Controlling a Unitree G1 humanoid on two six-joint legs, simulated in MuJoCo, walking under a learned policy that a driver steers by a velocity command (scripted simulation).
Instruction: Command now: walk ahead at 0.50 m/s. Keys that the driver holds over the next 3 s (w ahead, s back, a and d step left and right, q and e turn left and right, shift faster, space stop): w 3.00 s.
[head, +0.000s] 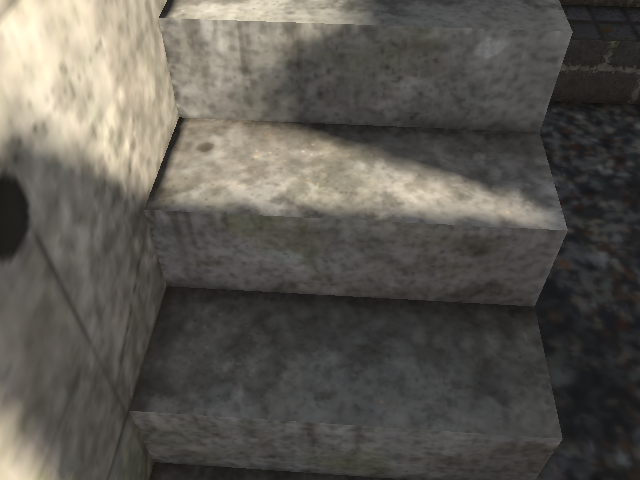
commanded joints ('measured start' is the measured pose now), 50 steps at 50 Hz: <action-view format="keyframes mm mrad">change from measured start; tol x2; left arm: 1 -4 115 12 -41 7 -15 12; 17 -40 129 3 -19 5 -22 -2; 18 -1 129 11 -8 -5 -15 -10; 50 23 120 33 -4 -3 -2 -8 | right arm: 1 -40 -82 -15 -79 -8 -14 -19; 9 -19 -100 -14 -94 -6 -14 -28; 17 -39 -88 -9 -111 -9 -19 -24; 19 -11 -85 -11 -87 2 -20 1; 50 -17 -89 -9 -51 1 -16 -7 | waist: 1 -4 17 -4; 18 4 35 -4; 24 6 7 -24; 50 3 16 9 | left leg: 1 63 109 -110 -1 248 -6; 5 64 116 -124 2 235 4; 8 57 115 -122 3 265 -1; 13 37 118 -130 12 182 23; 21 35 100 -82 17 340 -20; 30 38 98 -77 8 255 -23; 36 37 98 -74 9 258 -22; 40 49 100 -75 7 294 -26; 45 35 97 -76 -1 228 -19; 50 36 97 -78 2 245 -17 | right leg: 1 -97 -48 28 -10 276 -28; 8 -96 -53 35 -12 289 -19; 12 -115 -39 23 8 207 -30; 17 -98 -45 31 13 285 -33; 18 -62 -61 48 -4 320 -35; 22 -34 -63 48 -11 371 -39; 31 -45 -58 47 -32 326 -43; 40 -42 -59 48 -34 361 -36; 45 -53 -53 43 -36 301 -42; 50 -56 -52 41 -29 308 -42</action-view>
